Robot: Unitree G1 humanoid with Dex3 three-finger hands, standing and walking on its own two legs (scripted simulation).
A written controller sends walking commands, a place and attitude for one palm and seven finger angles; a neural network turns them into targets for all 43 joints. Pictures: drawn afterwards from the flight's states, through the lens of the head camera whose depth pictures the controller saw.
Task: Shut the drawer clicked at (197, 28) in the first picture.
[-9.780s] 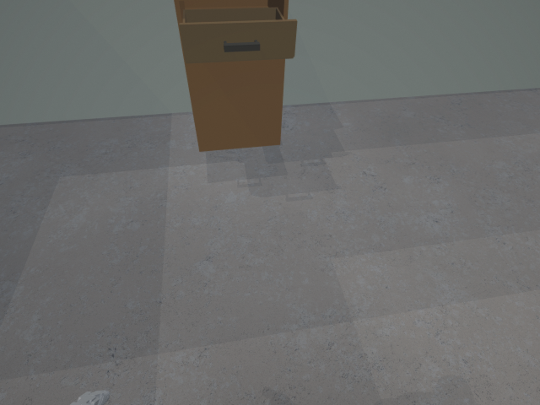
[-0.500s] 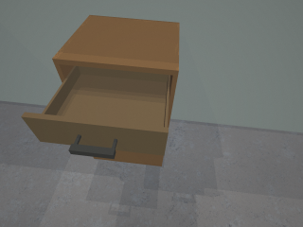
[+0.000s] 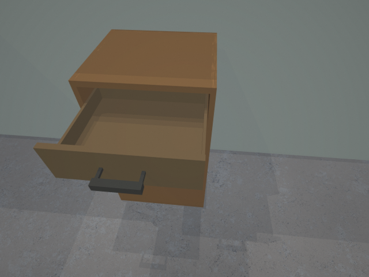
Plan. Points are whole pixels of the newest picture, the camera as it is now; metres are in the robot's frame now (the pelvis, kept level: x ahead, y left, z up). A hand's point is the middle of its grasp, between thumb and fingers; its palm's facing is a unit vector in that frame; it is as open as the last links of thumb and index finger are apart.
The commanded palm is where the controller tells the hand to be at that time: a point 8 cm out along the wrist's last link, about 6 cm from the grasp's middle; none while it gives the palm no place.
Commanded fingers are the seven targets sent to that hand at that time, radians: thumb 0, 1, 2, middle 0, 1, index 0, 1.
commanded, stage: come to a stop and stand still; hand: left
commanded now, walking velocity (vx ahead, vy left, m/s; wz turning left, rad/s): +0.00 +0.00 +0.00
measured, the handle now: (119, 179) +0.36 +0.20 -0.03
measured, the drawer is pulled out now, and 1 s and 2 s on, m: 0.28 0.28 0.28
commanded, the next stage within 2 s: look again from close up in 1.26 s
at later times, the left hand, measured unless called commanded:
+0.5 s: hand out of the picture -0.01 +0.13 -0.17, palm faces +0.01 -0.99 -0.17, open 7.4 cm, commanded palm none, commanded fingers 0.00 0.90 0.90 -0.20 -0.30 -0.20 -0.30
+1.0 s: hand out of the picture +0.01 +0.11 -0.17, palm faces +0.02 -0.98 -0.18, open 7.4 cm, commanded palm none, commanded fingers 0.00 0.90 0.90 -0.20 -0.30 -0.20 -0.30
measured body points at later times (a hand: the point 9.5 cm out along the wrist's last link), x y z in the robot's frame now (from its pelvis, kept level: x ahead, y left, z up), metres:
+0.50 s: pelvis +0.01 -0.03 +0.01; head +0.02 -0.03 +0.46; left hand -0.01 +0.18 -0.15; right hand +0.00 -0.24 -0.16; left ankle +0.00 +0.07 -0.73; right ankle -0.03 -0.12 -0.73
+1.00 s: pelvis +0.02 -0.05 +0.01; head +0.03 -0.05 +0.46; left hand +0.01 +0.16 -0.15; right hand +0.01 -0.26 -0.16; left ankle +0.00 +0.07 -0.73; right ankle -0.03 -0.13 -0.73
